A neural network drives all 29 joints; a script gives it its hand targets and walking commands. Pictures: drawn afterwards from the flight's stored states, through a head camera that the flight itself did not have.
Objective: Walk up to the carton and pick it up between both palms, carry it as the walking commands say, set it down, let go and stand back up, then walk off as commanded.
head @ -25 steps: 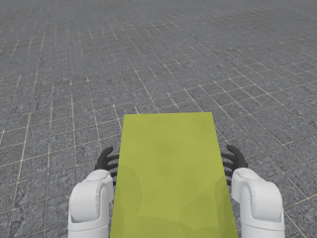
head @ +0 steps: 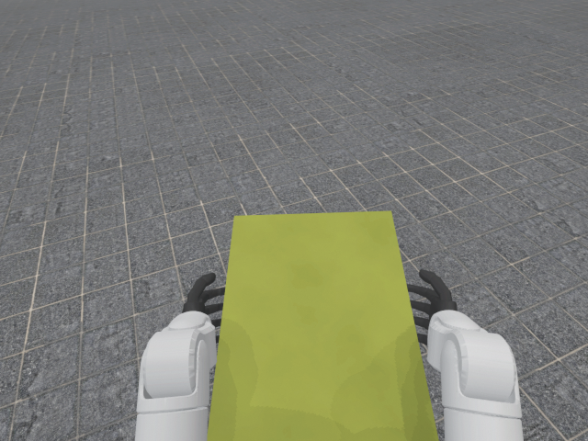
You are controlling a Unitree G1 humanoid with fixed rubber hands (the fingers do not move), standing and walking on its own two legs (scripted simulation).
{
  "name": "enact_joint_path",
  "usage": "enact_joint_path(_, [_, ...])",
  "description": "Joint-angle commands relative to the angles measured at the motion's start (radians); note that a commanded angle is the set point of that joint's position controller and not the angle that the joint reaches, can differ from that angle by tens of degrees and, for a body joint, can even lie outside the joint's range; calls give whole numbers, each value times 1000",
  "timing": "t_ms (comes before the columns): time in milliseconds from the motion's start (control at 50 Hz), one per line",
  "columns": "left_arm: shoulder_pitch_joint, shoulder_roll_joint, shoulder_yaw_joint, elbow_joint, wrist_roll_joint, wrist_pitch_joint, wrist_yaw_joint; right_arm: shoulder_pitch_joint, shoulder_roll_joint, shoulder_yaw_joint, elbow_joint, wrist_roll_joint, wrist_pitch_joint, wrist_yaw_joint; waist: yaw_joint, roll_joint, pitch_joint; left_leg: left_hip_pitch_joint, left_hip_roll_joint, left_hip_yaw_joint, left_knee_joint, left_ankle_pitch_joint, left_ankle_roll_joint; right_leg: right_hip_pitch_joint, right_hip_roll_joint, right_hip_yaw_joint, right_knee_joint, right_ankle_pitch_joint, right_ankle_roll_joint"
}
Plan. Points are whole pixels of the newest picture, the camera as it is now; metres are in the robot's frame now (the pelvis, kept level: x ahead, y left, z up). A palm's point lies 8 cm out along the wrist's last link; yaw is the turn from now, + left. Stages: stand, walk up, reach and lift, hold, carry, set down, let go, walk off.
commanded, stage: carry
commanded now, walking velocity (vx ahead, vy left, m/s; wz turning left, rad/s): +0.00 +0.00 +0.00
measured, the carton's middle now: (315, 339) +0.30 +0.00 -0.01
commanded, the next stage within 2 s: hold in 1.68 s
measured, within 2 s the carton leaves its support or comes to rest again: neither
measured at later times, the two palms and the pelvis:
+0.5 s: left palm (221, 343) +0.25 +0.12 +0.06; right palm (469, 340) +0.26 -0.19 +0.06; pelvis -0.01 -0.03 +0.00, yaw +0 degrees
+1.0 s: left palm (237, 348) +0.25 +0.10 +0.05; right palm (481, 344) +0.26 -0.21 +0.05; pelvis -0.01 -0.05 +0.00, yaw +1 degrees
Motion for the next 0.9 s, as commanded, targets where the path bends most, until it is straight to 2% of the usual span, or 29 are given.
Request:
enact_joint_path(0, [-606, -914, -657, -194, -450, -51, -297, -571, 908, 736, -161, 433, -30, 292, 8, -86, -321, 85, 145, -152, -144, 103, -11, 125, -44, 60, -67, 21, -41])
enact_joint_path(20, [-596, -928, -647, -155, -441, -55, -302, -596, 909, 722, -149, 427, -37, 296, 9, -4, -296, 103, 148, -152, -167, 108, -13, 86, -38, 47, -58, 0, -23])
enact_joint_path(40, [-659, -952, -718, -272, -490, -54, -299, -627, 912, 750, -233, 456, -37, 293, 8, 37, -338, 125, 138, -141, -159, 114, -18, 100, -39, 60, -62, 7, -30])
enact_joint_path(80, [-624, -904, -669, -232, -443, -65, -295, -558, 911, 701, -137, 419, -51, 292, 8, 49, -342, 131, 150, -144, -146, 73, -8, 75, -55, 73, -69, 5, -41])
enact_joint_path(100, [-630, -919, -687, -241, -460, -72, -292, -566, 892, 707, -184, 412, -62, 288, 7, 12, -346, 142, 154, -147, -144, 112, -6, 69, -45, 65, -70, 8, -34])
enact_joint_path(120, [-604, -892, -646, -177, -423, -82, -294, -519, 882, 661, -92, 371, -68, 286, 8, -15, -333, 148, 156, -143, -137, 177, -6, 72, -44, 59, -61, 25, -32])
enact_joint_path(140, [-573, -895, -678, -233, -445, -76, -294, -535, 881, 708, -188, 408, -66, 282, 10, 21, -362, 152, 161, -151, -137, 199, -4, 93, -48, 73, -44, 43, -39])
enact_joint_path(180, [-550, -900, -689, -250, -465, -76, -300, -535, 894, 752, -234, 432, -70, 277, 8, -55, -407, 166, 147, -119, -60, 265, -15, 139, -69, 84, -67, 163, -57])
enact_joint_path(220, [-568, -862, -615, -145, -380, -110, -291, -504, 862, 632, -48, 342, -95, 281, 7, 9, -360, 171, 141, -99, -86, 302, -14, 80, -66, 64, -35, 127, -44])
enact_joint_path(240, [-576, -895, -701, -276, -454, -100, -297, -538, 874, 727, -226, 405, -93, 277, 6, -63, -345, 138, 144, -109, -65, 219, -22, 82, -66, 77, -81, 91, -48])
enact_joint_path(300, [-561, -870, -631, -163, -400, -123, -298, -526, 852, 674, -114, 362, -108, 280, 7, -48, -325, 142, 124, -104, -80, 138, -27, 41, -85, 94, -99, -1, -65])
enact_joint_path(320, [-538, -849, -585, -54, -351, -143, -295, -517, 823, 612, -30, 317, -133, 283, 4, 12, -306, 158, 119, -100, -100, 133, -27, -4, -76, 97, -93, -41, -69])
enact_joint_path(340, [-570, -856, -621, -109, -373, -156, -295, -521, 822, 616, -62, 320, -146, 286, 3, 41, -270, 123, 125, -112, -123, 50, -27, -35, -65, 88, -103, -136, -65])
enact_joint_path(380, [-566, -840, -609, -145, -382, -163, -296, -513, 836, 661, -88, 338, -151, 279, 2, -41, -305, 131, 116, -109, -79, 79, -24, 0, -85, 116, -133, -81, -71])
enact_joint_path(420, [-625, -878, -645, -187, -411, -156, -288, -528, 866, 663, -89, 355, -141, 278, 7, 2, -271, 89, 122, -105, -114, 34, -24, 11, -84, 101, -124, -132, -74])
enact_joint_path(440, [-581, -840, -588, -105, -353, -170, -285, -521, 827, 624, -30, 316, -152, 279, 5, -23, -268, 91, 108, -110, -110, 24, -28, -17, -82, 109, -143, -172, -74])
enact_joint_path(500, [-548, -831, -586, -77, -356, -189, -282, -503, 826, 635, -37, 329, -178, 281, 6, 3, -282, 110, 130, -116, -117, 91, -17, -6, -64, 87, -100, -87, -67])
enact_joint_path(540, [-572, -843, -641, -204, -403, -188, -279, -543, 850, 704, -171, 384, -179, 276, 6, -10, -303, 105, 105, -92, -93, 53, -21, 8, -94, 121, -126, -111, -81])
enact_joint_path(560, [-532, -827, -593, -107, -361, -193, -278, -506, 818, 643, -71, 339, -179, 279, 0, -38, -313, 124, 113, -96, -93, 83, -27, -17, -79, 108, -119, -134, -82])
enact_joint_path(600, [-516, -808, -572, -102, -340, -197, -272, -460, 806, 626, -43, 311, -192, 271, 7, 21, -340, 98, 128, -113, -75, 163, -21, 66, -67, 94, -95, 9, -81])
enact_joint_path(620, [-550, -829, -635, -207, -392, -199, -278, -553, 822, 704, -195, 372, -194, 269, 2, -38, -347, 102, 127, -94, -76, 150, -33, 60, -77, 89, -98, 4, -77])
enact_joint_path(660, [-504, -835, -617, -149, -386, -188, -279, -504, 807, 685, -159, 356, -184, 263, 7, -41, -375, 122, 127, -97, -42, 183, -25, 66, -79, 89, -89, 56, -91])
enact_joint_path(680, [-491, -811, -590, -135, -363, -199, -283, -507, 797, 673, -137, 336, -193, 265, 1, -100, -383, 129, 116, -85, -32, 144, -28, 72, -99, 94, -100, 88, -92])
enact_joint_path(700, [-472, -817, -583, -94, -353, -207, -282, -492, 779, 663, -135, 322, -202, 261, 4, -45, -403, 143, 120, -77, -28, 233, -35, 91, -93, 75, -59, 179, -95])
enact_joint_path(760, [-515, -789, -585, -137, -339, -221, -275, -456, 794, 636, -70, 315, -207, 272, 6, -20, -348, 149, 117, -78, -67, 121, -24, 6, -92, 89, -99, -65, -91])
enact_joint_path(800, [-467, -756, -521, 0, -290, -250, -279, -434, 739, 576, 18, 251, -235, 271, 5, -49, -300, 112, 132, -109, -83, 118, -14, -22, -57, 79, -91, -121, -81])
enact_joint_path(840, [-567, -822, -617, -170, -386, -243, -282, -528, 806, 664, -148, 336, -231, 264, 4, -75, -316, 108, 123, -91, -49, 146, -35, 6, -83, 100, -116, -32, -85])
enact_joint_path(860, [-491, -788, -523, 24, -305, -249, -281, -442, 772, 573, 46, 259, -243, 266, 4, -9, -281, 83, 110, -89, -60, 101, -31, -6, -90, 104, -114, -81, -95])
enact_joint_path(880, [-487, -787, -559, -52, -327, -253, -273, -473, 761, 609, -57, 295, -250, 263, 3, 24, -290, 101, 105, -99, -83, 52, -21, -21, -80, 116, -116, -151, -99])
